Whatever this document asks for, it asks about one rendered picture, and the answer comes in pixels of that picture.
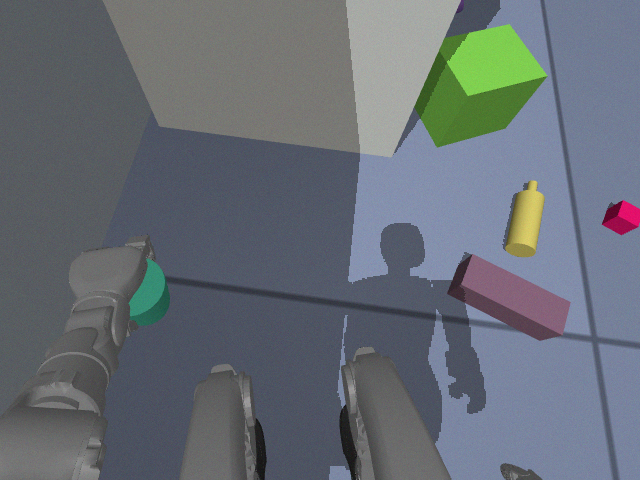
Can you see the right robot hand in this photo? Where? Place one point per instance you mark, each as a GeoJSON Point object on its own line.
{"type": "Point", "coordinates": [512, 472]}

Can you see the right robot foot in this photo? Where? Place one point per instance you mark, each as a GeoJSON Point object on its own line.
{"type": "Point", "coordinates": [347, 443]}

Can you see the left robot arm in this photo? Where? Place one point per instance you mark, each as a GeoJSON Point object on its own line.
{"type": "Point", "coordinates": [54, 429]}

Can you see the left robot hand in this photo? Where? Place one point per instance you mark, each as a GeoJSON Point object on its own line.
{"type": "Point", "coordinates": [119, 270]}

